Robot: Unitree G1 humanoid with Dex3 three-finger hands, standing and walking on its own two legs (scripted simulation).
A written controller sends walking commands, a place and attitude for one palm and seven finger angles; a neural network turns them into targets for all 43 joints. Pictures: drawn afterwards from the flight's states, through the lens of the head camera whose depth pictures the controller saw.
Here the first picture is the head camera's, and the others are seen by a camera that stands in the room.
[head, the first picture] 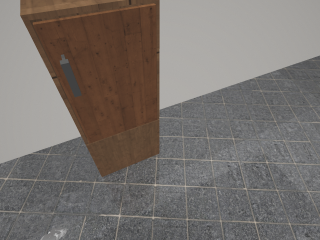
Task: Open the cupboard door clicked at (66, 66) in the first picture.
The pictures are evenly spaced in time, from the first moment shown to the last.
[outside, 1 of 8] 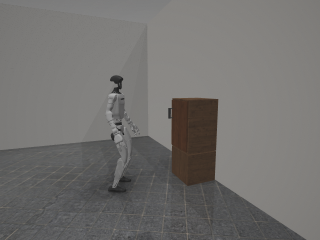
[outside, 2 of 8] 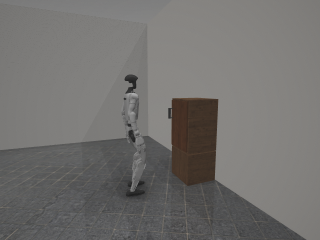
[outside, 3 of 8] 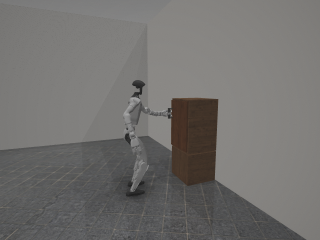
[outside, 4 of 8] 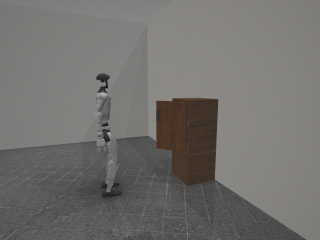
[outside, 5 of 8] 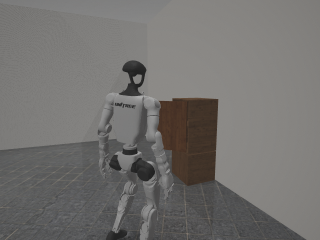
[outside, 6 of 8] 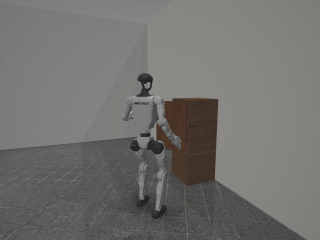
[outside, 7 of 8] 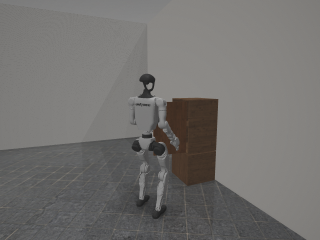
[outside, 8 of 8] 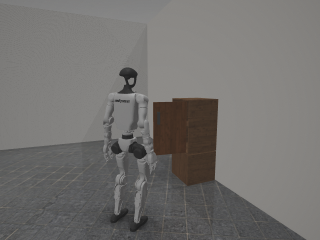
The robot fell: no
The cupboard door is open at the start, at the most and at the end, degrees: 0 86 83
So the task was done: yes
